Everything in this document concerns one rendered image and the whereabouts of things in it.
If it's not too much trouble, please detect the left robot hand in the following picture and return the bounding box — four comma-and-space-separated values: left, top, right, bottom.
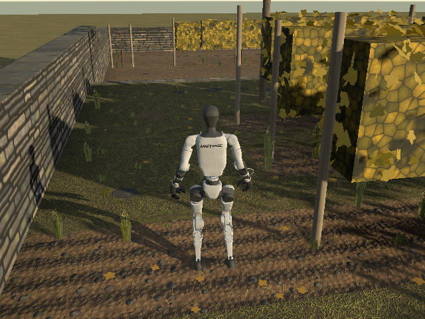
170, 184, 185, 199

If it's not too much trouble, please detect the right robot upper arm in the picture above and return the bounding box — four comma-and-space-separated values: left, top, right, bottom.
225, 134, 244, 170

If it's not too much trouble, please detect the robot left forearm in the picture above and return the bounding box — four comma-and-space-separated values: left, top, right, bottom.
172, 162, 185, 187

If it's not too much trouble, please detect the right robot hand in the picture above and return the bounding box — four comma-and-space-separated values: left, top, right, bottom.
237, 180, 252, 192

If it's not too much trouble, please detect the right robot shin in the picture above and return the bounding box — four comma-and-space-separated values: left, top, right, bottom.
222, 214, 233, 260

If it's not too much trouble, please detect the robot right forearm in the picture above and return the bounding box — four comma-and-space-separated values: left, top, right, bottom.
238, 160, 251, 183

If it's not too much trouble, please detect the left robot upper arm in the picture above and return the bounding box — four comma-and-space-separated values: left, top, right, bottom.
179, 134, 198, 172

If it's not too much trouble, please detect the robot head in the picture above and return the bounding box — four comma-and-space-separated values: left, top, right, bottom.
200, 105, 222, 138

